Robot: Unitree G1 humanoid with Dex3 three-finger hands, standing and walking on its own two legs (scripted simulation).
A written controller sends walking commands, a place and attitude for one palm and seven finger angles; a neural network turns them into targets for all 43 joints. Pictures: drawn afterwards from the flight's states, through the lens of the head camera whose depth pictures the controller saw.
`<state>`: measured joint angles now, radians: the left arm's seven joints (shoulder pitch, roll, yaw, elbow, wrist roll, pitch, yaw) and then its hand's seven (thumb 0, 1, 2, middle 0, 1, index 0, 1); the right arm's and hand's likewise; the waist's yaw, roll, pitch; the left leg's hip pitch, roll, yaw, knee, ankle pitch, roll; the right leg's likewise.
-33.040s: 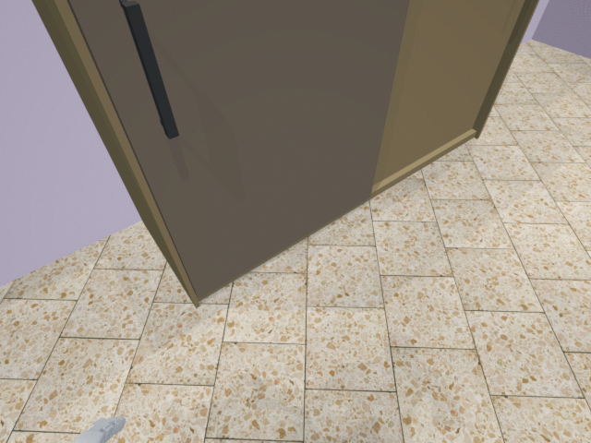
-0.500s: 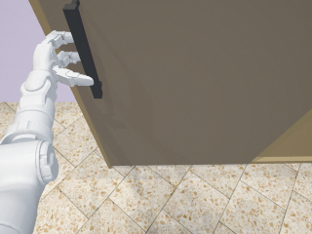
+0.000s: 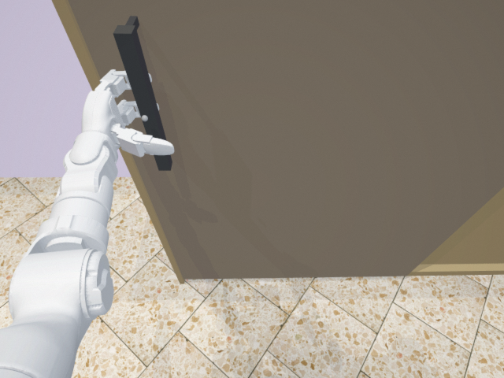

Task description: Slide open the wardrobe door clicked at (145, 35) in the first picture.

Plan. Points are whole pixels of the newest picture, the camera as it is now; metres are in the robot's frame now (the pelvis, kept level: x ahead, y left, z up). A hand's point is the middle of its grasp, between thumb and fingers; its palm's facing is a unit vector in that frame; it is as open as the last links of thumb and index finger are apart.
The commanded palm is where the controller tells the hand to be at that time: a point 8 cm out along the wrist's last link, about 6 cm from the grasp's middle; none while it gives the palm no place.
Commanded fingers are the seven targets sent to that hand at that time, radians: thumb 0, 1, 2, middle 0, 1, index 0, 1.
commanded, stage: slide the fingers in behind the handle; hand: left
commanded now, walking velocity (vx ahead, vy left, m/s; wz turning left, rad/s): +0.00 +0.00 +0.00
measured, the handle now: (151, 104) +0.53 +0.15 +0.15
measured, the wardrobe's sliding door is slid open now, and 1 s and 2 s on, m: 0.00 0.00 0.00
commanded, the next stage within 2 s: grip the handle and tug to test in 1.12 s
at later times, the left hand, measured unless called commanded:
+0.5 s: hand (154, 121) +0.47 +0.14 +0.16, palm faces +0.01 -1.00 -0.01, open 14.0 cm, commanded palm +0.44 +0.19 +0.15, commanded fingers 0.00 -0.50 0.30 -0.30 -1.20 -0.30 -1.20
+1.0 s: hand (159, 120) +0.47 +0.13 +0.16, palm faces +0.01 -1.00 +0.00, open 14.0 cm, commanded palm +0.45 +0.18 +0.15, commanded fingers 0.00 -0.50 0.30 -0.30 -1.20 -0.30 -1.20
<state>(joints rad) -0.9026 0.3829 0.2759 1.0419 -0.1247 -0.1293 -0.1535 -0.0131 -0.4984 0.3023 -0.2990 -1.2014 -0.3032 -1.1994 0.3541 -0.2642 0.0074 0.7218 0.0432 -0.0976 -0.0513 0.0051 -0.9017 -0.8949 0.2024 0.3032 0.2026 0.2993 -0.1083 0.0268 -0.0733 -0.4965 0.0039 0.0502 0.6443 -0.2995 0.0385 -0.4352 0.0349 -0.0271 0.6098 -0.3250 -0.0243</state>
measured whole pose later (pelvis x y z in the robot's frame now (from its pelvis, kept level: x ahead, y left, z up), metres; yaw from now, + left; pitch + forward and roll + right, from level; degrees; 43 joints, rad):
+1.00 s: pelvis -0.01 -0.01 +0.00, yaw +0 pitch +8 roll -1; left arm -0.92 0.35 0.25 1.07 -0.13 -0.15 -0.11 -0.01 -0.50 0.30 -0.29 -1.20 -0.30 -1.20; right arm 0.36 -0.26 0.00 0.75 0.04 -0.10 -0.05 0.01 -0.90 -0.90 0.20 0.30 0.20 0.30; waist -0.11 0.03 -0.06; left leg -0.48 0.01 0.04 0.62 -0.28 0.03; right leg -0.42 0.04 -0.03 0.59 -0.31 -0.04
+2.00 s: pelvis +0.00 -0.01 +0.00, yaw +0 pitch +7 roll -1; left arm -0.88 0.34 0.27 1.02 -0.12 -0.12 -0.13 0.01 0.69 0.81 -0.36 -1.35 -0.39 -1.35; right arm 0.34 -0.26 0.01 0.73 0.04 -0.07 -0.05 0.01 -0.90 -0.90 0.20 0.30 0.20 0.30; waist -0.10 0.02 -0.07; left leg -0.45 0.01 0.04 0.60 -0.28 0.03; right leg -0.39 0.04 -0.03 0.57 -0.31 -0.04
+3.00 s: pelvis +0.02 -0.01 +0.01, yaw +2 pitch +7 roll -1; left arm -0.82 0.25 0.17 0.81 -0.14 0.02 -0.04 0.01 0.71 0.83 -0.33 -1.38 -0.36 -1.40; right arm 0.27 -0.25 -0.02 0.72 0.04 -0.04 -0.04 0.01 -0.90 -0.90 0.20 0.30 0.20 0.30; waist -0.05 0.03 -0.06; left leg -0.40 -0.01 0.02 0.56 -0.28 0.02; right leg -0.33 0.03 -0.05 0.52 -0.32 -0.03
